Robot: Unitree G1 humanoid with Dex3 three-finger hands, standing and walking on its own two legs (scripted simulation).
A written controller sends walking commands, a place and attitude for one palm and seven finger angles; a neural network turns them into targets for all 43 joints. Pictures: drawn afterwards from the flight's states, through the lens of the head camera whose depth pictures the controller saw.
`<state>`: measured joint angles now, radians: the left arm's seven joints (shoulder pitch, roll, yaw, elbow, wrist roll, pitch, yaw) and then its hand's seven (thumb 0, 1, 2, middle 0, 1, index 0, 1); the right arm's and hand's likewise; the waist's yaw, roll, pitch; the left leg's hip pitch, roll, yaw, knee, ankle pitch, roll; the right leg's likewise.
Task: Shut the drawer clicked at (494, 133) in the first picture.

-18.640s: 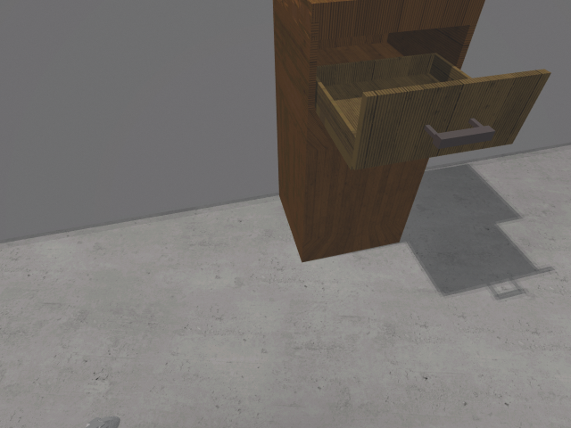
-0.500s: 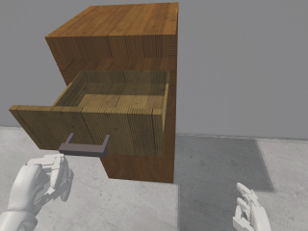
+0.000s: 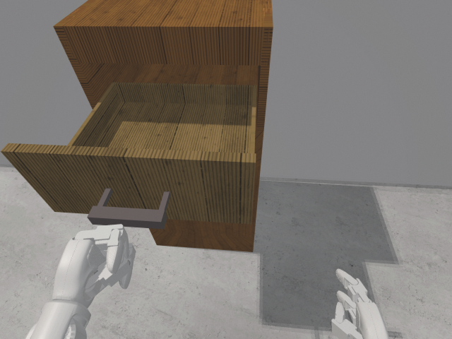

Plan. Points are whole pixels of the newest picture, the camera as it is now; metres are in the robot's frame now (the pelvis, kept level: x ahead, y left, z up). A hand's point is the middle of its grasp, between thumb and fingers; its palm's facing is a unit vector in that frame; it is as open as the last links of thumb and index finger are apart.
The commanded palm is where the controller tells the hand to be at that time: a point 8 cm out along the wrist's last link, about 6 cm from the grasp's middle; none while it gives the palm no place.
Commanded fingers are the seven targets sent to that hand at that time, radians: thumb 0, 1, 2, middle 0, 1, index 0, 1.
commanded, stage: bring the fist close to the handle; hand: left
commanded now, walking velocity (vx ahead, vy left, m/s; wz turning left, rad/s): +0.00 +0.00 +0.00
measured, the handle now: (132, 206) +0.31 +0.20 +0.08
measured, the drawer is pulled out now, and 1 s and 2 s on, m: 0.30 0.29 0.16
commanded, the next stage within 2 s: push the drawer shut in 0.60 s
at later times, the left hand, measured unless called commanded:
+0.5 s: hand (147, 252) +0.23 +0.15 +0.08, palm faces +0.01 -1.00 -0.05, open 3.2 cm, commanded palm +0.20 +0.20 +0.09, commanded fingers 0.00 0.90 0.90 -1.40 -1.60 -1.40 -1.60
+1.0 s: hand (146, 246) +0.24 +0.15 +0.08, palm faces +0.02 -1.00 -0.08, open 3.0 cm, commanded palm +0.23 +0.21 +0.09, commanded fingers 0.00 0.90 0.90 -1.40 -1.60 -1.40 -1.60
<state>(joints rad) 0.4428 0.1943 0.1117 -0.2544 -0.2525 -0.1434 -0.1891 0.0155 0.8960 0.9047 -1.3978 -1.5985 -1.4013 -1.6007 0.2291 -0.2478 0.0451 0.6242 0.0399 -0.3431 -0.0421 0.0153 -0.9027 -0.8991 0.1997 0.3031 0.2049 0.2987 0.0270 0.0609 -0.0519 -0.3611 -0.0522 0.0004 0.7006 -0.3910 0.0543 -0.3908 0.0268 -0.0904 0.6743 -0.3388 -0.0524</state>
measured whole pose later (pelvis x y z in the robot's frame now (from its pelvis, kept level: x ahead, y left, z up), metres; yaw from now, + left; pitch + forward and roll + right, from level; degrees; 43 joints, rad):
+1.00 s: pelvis -0.01 -0.02 -0.01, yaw +0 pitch +5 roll +0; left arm 0.25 0.22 0.11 -0.05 -0.25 -0.22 -0.16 -0.03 0.85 0.93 -1.40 -1.60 -1.40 -1.60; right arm 0.23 -0.27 0.04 0.60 0.04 -0.22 -0.04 0.01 -0.90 -0.90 0.20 0.30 0.20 0.30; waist 0.01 0.07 -0.06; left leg -0.45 -0.03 -0.02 0.77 -0.41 0.03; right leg -0.48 0.04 -0.11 0.74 -0.36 -0.08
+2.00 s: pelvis -0.01 +0.01 +0.00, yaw -1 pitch +7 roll +0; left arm -0.35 0.23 0.13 0.53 -0.18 -0.25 -0.09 -0.04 0.80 0.92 -1.40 -1.60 -1.40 -1.60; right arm 0.27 -0.26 0.05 0.65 0.04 -0.12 -0.02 0.01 -0.90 -0.90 0.20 0.30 0.20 0.30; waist -0.03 0.04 -0.05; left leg -0.47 -0.06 0.03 0.72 -0.37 0.06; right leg -0.51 0.02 -0.07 0.70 -0.32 -0.04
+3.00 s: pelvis -0.01 +0.00 -0.02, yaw -2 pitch +16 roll -1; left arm -0.90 0.45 0.35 1.19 -0.10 -0.37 -0.16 -0.04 0.76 0.90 -1.40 -1.60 -1.40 -1.60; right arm 0.41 -0.29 0.04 0.66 0.01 -0.01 0.00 0.01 -0.91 -0.90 0.20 0.30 0.20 0.30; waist -0.15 0.03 -0.07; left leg -0.69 -0.02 0.03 0.82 -0.40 0.06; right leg -0.72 0.05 -0.07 0.76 -0.31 -0.06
